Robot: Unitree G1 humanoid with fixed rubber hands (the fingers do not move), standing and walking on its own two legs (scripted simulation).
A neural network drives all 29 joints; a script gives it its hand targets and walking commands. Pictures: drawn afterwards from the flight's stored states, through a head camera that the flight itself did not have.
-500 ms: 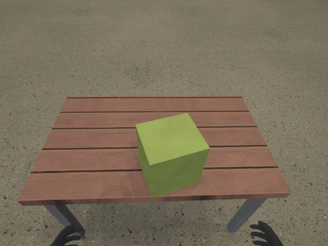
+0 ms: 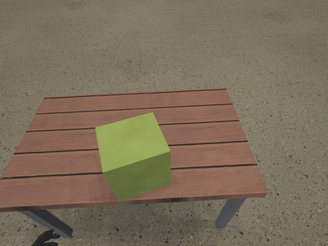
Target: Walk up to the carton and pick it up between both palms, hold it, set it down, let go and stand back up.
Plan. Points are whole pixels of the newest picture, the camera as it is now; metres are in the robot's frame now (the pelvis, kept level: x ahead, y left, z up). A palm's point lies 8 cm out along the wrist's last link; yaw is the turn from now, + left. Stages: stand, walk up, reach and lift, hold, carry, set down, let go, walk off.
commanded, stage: walk up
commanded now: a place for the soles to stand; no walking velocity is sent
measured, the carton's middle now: (135, 157) +0.41 +0.10 -0.09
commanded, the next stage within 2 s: none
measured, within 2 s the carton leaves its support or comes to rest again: neither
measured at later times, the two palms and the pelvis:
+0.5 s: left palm out of the picture +0.11 +0.31 -0.07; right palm out of the picture +0.10 -0.31 -0.10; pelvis +0.01 +0.00 +0.00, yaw +4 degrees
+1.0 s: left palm out of the picture +0.10 +0.33 -0.08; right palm (277, 241) +0.17 -0.27 -0.09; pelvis +0.02 +0.01 +0.00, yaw +7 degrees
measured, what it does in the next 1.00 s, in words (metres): steps on the spot: left foot, then right foot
